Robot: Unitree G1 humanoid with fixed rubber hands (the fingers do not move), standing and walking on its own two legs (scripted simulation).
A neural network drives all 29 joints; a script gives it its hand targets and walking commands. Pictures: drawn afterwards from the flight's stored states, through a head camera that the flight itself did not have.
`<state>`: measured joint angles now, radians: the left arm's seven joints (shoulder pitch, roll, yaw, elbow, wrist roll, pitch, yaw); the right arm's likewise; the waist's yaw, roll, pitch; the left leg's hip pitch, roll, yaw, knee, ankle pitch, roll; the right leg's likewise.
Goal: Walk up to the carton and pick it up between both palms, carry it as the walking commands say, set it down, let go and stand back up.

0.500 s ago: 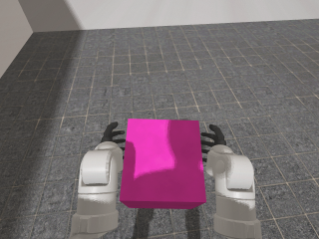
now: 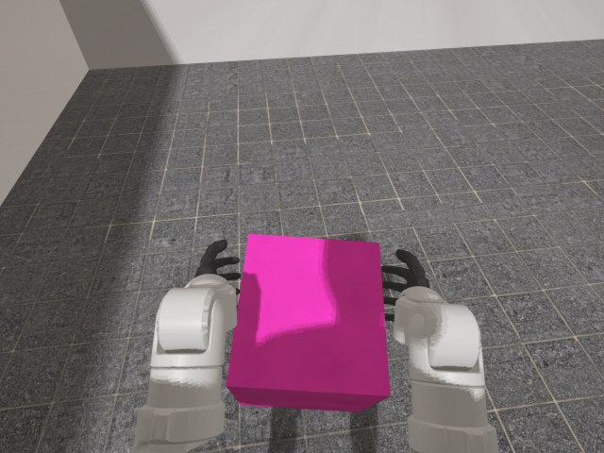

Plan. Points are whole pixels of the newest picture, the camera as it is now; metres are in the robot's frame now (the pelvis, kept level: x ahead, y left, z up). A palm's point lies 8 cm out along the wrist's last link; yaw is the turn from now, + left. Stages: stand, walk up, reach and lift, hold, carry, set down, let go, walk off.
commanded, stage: carry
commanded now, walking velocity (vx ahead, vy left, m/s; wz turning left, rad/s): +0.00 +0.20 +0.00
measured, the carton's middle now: (306, 327) +0.31 -0.01 -0.01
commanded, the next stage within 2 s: none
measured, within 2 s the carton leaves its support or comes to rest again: neither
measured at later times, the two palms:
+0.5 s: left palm (60, 346) +0.24 +0.27 +0.09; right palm (289, 335) +0.25 +0.02 +0.08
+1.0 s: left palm out of the picture +0.18 +0.42 +0.08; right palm (143, 385) +0.20 +0.17 +0.08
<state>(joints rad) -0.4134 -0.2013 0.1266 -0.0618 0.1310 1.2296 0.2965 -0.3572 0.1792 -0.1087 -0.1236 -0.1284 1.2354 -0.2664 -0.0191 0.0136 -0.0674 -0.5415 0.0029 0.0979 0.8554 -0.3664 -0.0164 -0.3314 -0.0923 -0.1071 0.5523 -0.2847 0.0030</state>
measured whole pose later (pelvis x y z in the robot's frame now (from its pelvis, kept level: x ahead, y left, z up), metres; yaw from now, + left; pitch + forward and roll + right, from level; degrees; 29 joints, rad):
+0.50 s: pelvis -0.06 +0.13 -0.01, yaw +0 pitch +5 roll +1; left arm -0.41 -0.20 0.14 -0.13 0.10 1.23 0.35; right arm -0.41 0.20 -0.13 -0.10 -0.18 1.20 -0.20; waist 0.03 0.00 -0.07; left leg -0.46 -0.01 0.14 0.55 -0.17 0.07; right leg -0.35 -0.04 -0.13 0.60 -0.36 0.01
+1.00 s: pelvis -0.12 +0.26 +0.00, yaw +1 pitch +4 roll -1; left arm -0.38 -0.19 0.13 -0.15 0.09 1.24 0.36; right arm -0.42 0.20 -0.13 -0.07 -0.16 1.20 -0.21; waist 0.05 -0.03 -0.05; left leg -0.43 0.04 0.10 0.53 -0.18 0.04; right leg -0.50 -0.08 -0.08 0.96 -0.50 0.06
